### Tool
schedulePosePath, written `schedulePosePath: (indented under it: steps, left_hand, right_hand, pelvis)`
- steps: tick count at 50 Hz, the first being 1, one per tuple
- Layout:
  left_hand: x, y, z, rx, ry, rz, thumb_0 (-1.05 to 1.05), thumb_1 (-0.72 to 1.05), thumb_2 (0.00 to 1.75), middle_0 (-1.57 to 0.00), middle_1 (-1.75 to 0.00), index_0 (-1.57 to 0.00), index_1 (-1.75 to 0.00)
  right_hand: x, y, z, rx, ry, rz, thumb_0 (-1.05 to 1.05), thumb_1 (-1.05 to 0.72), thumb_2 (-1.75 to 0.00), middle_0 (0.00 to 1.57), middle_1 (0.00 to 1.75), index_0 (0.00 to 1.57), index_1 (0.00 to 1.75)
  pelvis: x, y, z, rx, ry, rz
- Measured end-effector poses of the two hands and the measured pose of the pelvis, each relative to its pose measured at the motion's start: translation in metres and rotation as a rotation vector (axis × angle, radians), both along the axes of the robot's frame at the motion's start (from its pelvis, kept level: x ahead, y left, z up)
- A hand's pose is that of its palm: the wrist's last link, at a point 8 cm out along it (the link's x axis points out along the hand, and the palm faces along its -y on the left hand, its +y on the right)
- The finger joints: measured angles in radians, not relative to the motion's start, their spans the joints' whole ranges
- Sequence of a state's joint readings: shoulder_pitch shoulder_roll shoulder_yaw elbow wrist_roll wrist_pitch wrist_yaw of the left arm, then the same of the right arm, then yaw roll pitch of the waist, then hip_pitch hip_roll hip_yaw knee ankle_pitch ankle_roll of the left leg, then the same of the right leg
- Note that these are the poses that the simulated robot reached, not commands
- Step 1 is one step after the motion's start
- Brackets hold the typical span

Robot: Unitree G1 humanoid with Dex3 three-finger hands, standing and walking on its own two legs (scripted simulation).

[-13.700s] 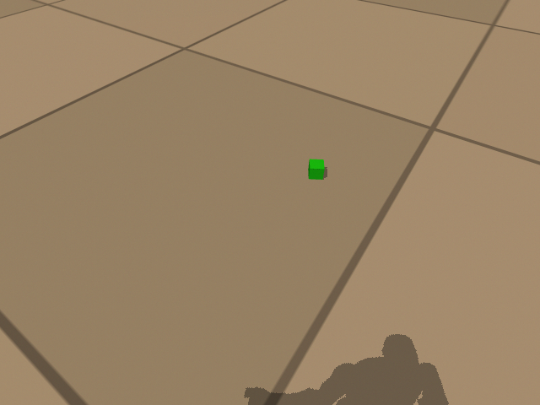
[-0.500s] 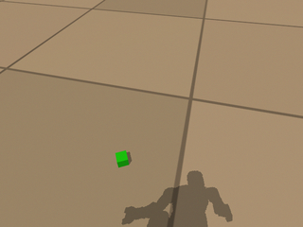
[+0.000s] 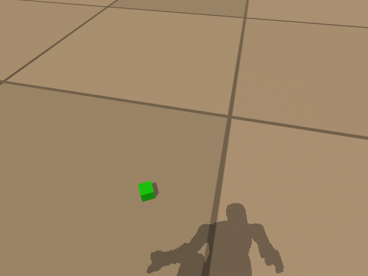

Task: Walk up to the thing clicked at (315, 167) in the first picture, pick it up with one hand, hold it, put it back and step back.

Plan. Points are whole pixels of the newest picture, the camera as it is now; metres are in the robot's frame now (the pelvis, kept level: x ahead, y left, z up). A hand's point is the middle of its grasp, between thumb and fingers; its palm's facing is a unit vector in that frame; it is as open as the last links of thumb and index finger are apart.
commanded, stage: stand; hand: left
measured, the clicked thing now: (146, 191) +0.73 +0.25 -0.74
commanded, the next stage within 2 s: walk up in 0.02 s
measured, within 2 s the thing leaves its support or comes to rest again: neither
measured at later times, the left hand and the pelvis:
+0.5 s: hand out of the picture +0.14 +0.32 -0.17, palm faces -0.03 -0.94 -0.34, open 7.4 cm; pelvis +0.11 +0.04 -0.01, yaw +0 degrees
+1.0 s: hand (107, 203) +0.36 +0.25 -0.15, palm faces -0.03 -0.93 -0.37, open 7.4 cm; pelvis +0.27 -0.01 -0.02, yaw +0 degrees
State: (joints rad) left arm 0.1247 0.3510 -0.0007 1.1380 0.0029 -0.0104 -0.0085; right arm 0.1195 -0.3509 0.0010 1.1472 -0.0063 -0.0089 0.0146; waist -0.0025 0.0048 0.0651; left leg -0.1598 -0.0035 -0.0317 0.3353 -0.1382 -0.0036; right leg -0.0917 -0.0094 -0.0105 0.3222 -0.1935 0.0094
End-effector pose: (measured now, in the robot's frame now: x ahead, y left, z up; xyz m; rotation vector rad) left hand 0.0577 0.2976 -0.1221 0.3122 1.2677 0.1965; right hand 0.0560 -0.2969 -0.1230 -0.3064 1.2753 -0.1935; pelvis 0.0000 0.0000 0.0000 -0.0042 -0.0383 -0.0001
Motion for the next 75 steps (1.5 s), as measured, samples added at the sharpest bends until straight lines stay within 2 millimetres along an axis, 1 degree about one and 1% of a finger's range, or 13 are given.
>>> schedulePosePath:
  steps: [6,13,17,25,32,38,43,48,53,56,60,67,75]
  left_hand:
    - [0.007,0.006,0.003,-0.007,-0.059,0.017,0.00,0.90,0.90,-0.20,-0.30,-0.20,-0.30]
    - [-0.004,0.042,-0.006,0.012,-0.023,0.074,0.00,0.90,0.90,-0.20,-0.30,-0.20,-0.30]
    - [0.008,0.062,-0.018,0.015,0.038,0.061,0.00,0.90,0.90,-0.20,-0.30,-0.20,-0.30]
    - [0.077,0.066,-0.006,0.000,0.005,-0.006,0.01,0.90,0.90,-0.20,-0.30,-0.20,-0.30]
    - [0.163,0.048,0.006,0.010,-0.053,-0.069,0.01,0.90,0.90,-0.20,-0.30,-0.20,-0.30]
    - [0.247,0.019,0.011,0.051,-0.195,-0.091,0.00,0.90,0.90,-0.20,-0.30,-0.20,-0.30]
    - [0.277,-0.001,0.023,0.037,-0.247,-0.072,0.00,0.90,0.90,-0.20,-0.30,-0.20,-0.30]
    - [0.292,-0.007,0.019,0.032,-0.212,-0.079,0.00,0.90,0.90,-0.20,-0.30,-0.20,-0.30]
    - [0.304,0.000,-0.006,0.010,-0.169,-0.057,0.00,0.90,0.90,-0.20,-0.30,-0.20,-0.30]
    - [0.311,0.004,-0.021,-0.005,-0.145,-0.028,0.00,0.90,0.90,-0.20,-0.30,-0.20,-0.30]
    - [0.312,0.004,-0.029,-0.009,-0.107,-0.011,0.00,0.90,0.90,-0.20,-0.30,-0.20,-0.30]
    - [0.295,0.000,-0.023,0.012,-0.062,-0.009,0.00,0.90,0.90,-0.20,-0.30,-0.20,-0.30]
    - [0.289,0.001,-0.005,0.027,-0.056,0.010,0.00,0.90,0.90,-0.20,-0.30,-0.20,-0.30]
  right_hand:
    - [0.015,-0.005,0.004,0.000,-0.039,0.018,0.00,-0.90,-0.90,0.20,0.30,0.20,0.30]
    - [0.060,-0.004,0.015,-0.061,-0.069,0.070,0.00,-0.91,-0.90,0.20,0.30,0.20,0.30]
    - [0.081,0.005,0.020,-0.097,-0.137,0.061,0.00,-0.91,-0.90,0.20,0.30,0.20,0.30]
    - [0.094,0.016,0.030,-0.083,-0.114,0.017,0.00,-0.90,-0.90,0.20,0.30,0.20,0.30]
    - [0.117,0.006,0.013,-0.039,-0.074,-0.009,0.00,-0.90,-0.90,0.20,0.30,0.20,0.30]
    - [0.162,-0.015,-0.019,-0.013,-0.045,-0.009,0.00,-0.90,-0.90,0.20,0.30,0.20,0.30]
    - [0.213,-0.020,-0.013,0.000,-0.078,0.026,0.00,-0.91,-0.90,0.20,0.30,0.20,0.30]
    - [0.252,-0.025,-0.003,-0.023,-0.096,0.046,0.00,-0.91,-0.90,0.20,0.30,0.20,0.30]
    - [0.276,-0.023,-0.003,-0.074,-0.086,0.054,0.00,-0.91,-0.90,0.20,0.30,0.20,0.30]
    - [0.288,-0.019,-0.004,-0.093,-0.085,0.058,0.00,-0.91,-0.90,0.20,0.30,0.20,0.30]
    - [0.308,-0.014,-0.001,-0.090,-0.111,0.076,0.00,-0.90,-0.90,0.20,0.30,0.20,0.30]
    - [0.341,-0.011,-0.004,-0.041,-0.169,0.079,0.00,-0.90,-0.90,0.20,0.30,0.20,0.30]
    - [0.349,-0.003,-0.004,0.013,-0.166,0.077,0.00,-0.90,-0.90,0.20,0.30,0.20,0.30]
  pelvis:
    - [0.014,0.001,-0.002,-0.006,0.005,0.010]
    - [0.043,0.021,-0.011,-0.031,-0.010,0.034]
    - [0.063,0.035,-0.019,-0.006,-0.020,0.024]
    - [0.111,0.039,-0.007,0.011,-0.025,0.005]
    - [0.161,0.026,-0.011,0.027,-0.025,-0.010]
    - [0.209,0.001,-0.028,0.013,-0.031,0.002]
    - [0.237,-0.007,-0.019,0.017,-0.031,0.003]
    - [0.261,-0.009,-0.015,0.007,-0.012,0.001]
    - [0.279,-0.003,-0.026,-0.001,-0.010,0.008]
    - [0.284,0.001,-0.032,0.007,-0.009,0.011]
    - [0.286,-0.002,-0.031,-0.002,-0.002,0.009]
    - [0.286,-0.009,-0.028,-0.007,-0.007,0.007]
    - [0.287,-0.007,-0.015,-0.001,-0.022,0.007]
